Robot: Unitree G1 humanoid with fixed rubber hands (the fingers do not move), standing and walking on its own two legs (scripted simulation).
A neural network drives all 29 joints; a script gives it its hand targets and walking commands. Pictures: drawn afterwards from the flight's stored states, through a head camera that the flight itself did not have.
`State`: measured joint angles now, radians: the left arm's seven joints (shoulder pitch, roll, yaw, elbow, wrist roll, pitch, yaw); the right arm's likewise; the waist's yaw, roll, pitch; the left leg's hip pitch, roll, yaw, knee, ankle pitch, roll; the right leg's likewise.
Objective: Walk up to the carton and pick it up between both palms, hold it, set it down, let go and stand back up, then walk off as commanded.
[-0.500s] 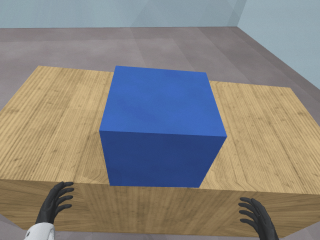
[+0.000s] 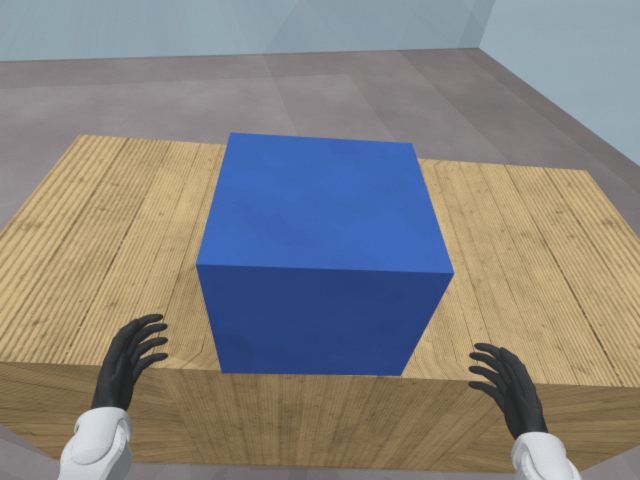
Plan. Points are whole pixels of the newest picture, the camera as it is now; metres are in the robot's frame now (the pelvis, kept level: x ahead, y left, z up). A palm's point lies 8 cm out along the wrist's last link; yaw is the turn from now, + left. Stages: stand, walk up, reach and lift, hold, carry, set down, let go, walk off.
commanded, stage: reach and lift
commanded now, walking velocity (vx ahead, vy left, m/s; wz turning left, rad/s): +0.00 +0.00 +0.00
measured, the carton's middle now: (317, 257) +0.48 +0.02 -0.01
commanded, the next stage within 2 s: none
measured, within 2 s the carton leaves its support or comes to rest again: neither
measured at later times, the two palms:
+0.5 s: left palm (118, 338) +0.29 +0.26 +0.03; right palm (515, 347) +0.30 -0.24 +0.04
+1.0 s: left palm (125, 259) +0.36 +0.25 +0.10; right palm (525, 283) +0.36 -0.25 +0.09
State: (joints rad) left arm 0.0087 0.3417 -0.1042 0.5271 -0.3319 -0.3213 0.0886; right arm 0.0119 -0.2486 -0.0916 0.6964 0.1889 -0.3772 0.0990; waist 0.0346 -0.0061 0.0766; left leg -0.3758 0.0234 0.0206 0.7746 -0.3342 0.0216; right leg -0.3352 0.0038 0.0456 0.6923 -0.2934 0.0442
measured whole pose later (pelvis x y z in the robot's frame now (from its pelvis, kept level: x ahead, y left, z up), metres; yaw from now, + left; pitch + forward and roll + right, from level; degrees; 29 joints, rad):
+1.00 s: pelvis +0.01 +0.00 +0.01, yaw +0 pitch -1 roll -2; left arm -0.42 0.37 0.02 0.42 -0.33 0.29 0.07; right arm -0.37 -0.41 -0.08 0.56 0.28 0.12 0.03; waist 0.05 0.01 0.04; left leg -0.38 0.02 0.02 0.69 -0.30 0.03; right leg -0.32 0.00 0.05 0.58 -0.25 0.04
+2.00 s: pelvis +0.03 +0.01 +0.02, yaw +0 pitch +2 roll -3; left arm -0.77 0.43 -0.05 0.91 -0.33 0.13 0.01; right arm -0.74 -0.40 -0.07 0.95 0.32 0.07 0.06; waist 0.04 0.02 0.02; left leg -0.40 0.02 0.02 0.65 -0.30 0.03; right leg -0.33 0.00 0.04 0.51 -0.23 0.05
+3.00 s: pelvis +0.03 -0.01 +0.01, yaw +0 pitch +19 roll -2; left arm -0.79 0.32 -0.16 1.26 -0.40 -0.37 0.00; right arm -0.76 -0.27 0.11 1.19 0.34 -0.33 -0.03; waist 0.05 -0.02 -0.17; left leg -0.75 0.02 0.01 0.66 -0.25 0.01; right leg -0.70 0.01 0.04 0.58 -0.21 0.04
